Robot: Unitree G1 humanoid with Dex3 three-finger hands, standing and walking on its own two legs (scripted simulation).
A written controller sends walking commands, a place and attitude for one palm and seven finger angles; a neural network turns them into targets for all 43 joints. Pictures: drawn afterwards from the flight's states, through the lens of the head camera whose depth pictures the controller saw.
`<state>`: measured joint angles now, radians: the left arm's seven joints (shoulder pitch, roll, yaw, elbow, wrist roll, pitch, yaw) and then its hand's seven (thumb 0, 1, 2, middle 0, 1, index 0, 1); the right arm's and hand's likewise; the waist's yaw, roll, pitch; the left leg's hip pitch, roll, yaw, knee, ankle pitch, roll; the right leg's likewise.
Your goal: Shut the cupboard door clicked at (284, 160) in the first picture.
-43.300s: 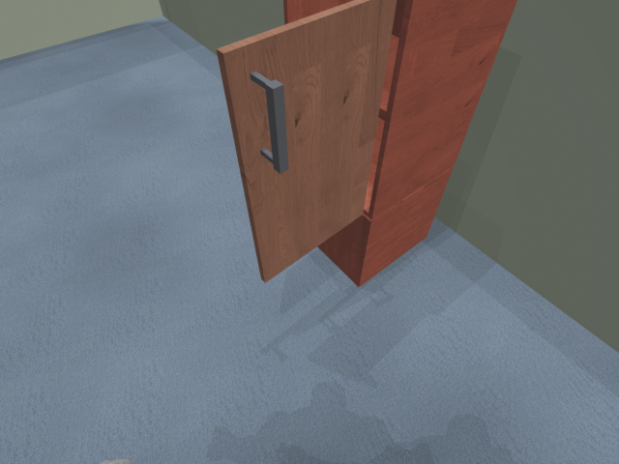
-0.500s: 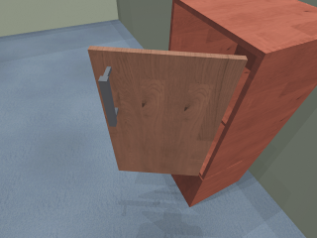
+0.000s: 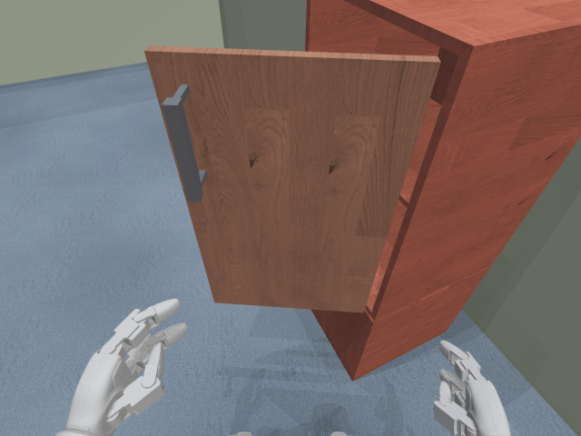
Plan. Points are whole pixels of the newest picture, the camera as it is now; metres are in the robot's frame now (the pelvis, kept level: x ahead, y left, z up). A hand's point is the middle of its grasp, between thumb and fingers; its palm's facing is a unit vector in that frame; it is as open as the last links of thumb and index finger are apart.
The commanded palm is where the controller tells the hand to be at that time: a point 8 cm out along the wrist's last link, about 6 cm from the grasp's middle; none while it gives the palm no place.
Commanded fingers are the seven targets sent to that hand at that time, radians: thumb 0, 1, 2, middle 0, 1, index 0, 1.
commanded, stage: raise the hand and make a fist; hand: left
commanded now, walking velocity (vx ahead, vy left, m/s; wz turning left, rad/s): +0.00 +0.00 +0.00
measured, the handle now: (189, 146) +0.45 +0.16 +0.19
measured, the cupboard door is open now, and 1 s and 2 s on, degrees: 60 60 60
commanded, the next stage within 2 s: bring the fist close to the handle in 1.56 s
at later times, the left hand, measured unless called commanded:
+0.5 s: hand (112, 317) +0.23 +0.21 +0.11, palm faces +0.08 -0.99 -0.07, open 4.1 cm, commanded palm +0.19 +0.25 +0.11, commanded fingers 0.00 0.90 0.90 -0.99 -1.16 -0.99 -1.16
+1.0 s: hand (80, 275) +0.25 +0.24 +0.16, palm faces -0.03 -1.00 -0.07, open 3.0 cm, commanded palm +0.23 +0.29 +0.18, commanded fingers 0.00 0.90 0.90 -1.30 -1.50 -1.30 -1.50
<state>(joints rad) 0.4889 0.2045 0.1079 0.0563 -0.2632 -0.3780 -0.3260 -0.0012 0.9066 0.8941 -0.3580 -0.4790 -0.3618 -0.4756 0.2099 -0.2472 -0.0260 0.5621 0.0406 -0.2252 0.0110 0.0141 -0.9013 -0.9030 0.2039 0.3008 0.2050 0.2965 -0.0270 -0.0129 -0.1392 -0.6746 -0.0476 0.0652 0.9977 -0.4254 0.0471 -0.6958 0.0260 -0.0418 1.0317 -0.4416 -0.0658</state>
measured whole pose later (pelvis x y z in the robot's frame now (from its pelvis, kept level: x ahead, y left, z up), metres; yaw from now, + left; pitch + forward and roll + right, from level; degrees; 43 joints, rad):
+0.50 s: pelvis +0.04 +0.00 +0.02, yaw +2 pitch +8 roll -1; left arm 0.52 0.26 0.23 -0.21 -0.34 -0.23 -0.26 0.02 0.90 0.89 -0.81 -0.97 -0.81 -0.97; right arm 0.30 -0.22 0.03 0.55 0.04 -0.25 -0.05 0.02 -0.90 -0.90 0.21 0.30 0.21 0.30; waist 0.01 0.04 -0.11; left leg -0.59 -0.04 0.01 0.89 -0.44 0.04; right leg -0.58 0.07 -0.05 0.86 -0.42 -0.07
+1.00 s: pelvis +0.05 +0.05 +0.04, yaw +3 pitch +3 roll -3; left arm 0.34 0.29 0.18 -0.30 -0.30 0.01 -0.31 0.01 0.90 0.90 -1.25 -1.45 -1.25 -1.44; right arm 0.23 -0.24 0.08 0.53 0.05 -0.24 -0.05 0.01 -0.90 -0.90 0.20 0.30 0.21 0.30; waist 0.05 0.06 -0.08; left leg -0.41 -0.08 0.00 0.73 -0.37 0.10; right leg -0.37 0.03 -0.05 0.67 -0.35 -0.01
